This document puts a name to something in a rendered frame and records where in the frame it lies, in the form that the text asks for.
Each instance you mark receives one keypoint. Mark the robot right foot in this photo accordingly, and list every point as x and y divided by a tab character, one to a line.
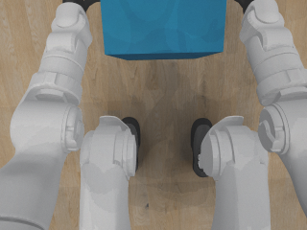
198	131

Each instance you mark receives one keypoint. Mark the left robot upper arm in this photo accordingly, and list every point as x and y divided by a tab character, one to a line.
43	133

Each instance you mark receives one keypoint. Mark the carton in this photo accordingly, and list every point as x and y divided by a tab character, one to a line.
163	29

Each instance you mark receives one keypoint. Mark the robot left forearm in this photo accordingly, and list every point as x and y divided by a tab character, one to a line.
61	69

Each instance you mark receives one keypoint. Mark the left robot thigh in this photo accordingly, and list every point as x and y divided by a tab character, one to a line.
104	192

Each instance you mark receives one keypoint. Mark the robot right hand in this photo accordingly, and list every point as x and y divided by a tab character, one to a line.
244	4

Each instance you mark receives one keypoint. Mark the robot right forearm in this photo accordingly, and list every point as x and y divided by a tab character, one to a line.
273	57

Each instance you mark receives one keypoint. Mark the right robot upper arm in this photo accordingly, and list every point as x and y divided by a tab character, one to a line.
283	129

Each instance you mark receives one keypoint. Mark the robot left hand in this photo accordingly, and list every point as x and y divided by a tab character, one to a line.
84	3

